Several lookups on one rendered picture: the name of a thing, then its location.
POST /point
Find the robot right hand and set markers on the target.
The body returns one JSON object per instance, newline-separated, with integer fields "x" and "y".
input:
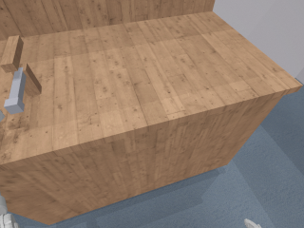
{"x": 249, "y": 224}

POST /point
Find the robot left upper arm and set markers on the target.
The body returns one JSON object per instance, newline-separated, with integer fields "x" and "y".
{"x": 8, "y": 221}

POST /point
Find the tap lever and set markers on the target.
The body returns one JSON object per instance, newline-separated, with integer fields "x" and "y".
{"x": 14, "y": 104}

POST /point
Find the counter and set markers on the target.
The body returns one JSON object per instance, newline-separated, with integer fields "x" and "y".
{"x": 123, "y": 97}

